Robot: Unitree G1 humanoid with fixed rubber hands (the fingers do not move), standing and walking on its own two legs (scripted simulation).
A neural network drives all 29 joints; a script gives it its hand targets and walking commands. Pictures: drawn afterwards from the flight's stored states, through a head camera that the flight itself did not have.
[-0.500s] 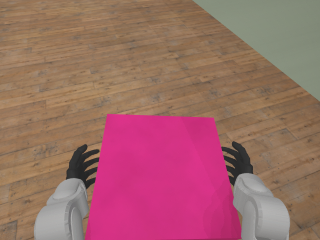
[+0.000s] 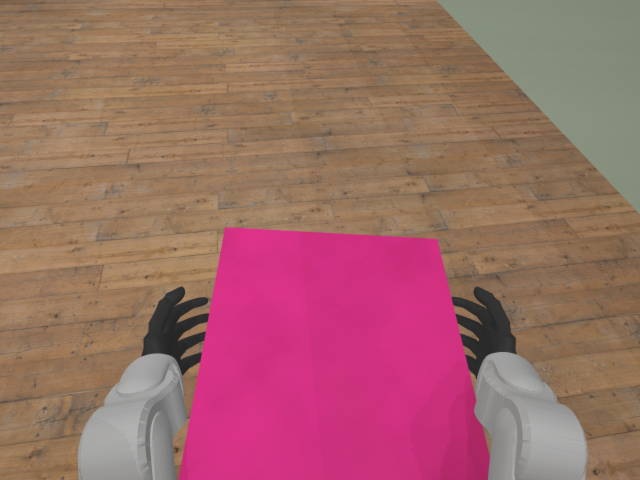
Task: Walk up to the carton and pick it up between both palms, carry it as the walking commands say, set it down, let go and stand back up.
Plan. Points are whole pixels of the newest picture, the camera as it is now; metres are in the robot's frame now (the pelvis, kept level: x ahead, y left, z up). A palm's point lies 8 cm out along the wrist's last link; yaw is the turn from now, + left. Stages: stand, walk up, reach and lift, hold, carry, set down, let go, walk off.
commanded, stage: carry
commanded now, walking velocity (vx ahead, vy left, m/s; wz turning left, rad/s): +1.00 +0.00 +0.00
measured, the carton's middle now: (324, 371) +0.26 +0.01 -0.01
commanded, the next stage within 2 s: none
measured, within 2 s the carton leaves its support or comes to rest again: neither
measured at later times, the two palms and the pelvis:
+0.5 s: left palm (244, 74) +0.82 +0.18 +0.09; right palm (420, 85) +0.78 -0.16 +0.11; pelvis +0.56 +0.04 +0.00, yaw -5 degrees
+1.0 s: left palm out of the picture +1.38 +0.18 +0.08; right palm out of the picture +1.37 -0.17 +0.08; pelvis +1.15 +0.03 -0.02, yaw -5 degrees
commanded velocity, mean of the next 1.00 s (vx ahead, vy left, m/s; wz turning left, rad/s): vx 1.00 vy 0.00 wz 0.00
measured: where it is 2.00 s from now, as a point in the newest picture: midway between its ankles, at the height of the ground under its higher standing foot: (320, 103)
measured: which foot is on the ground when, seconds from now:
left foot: up 0.00-0.18, down 0.20-0.64, up 0.66-0.98, down 1.00-1.00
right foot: down 0.00-0.22, up 0.24-0.60, down 0.62-1.00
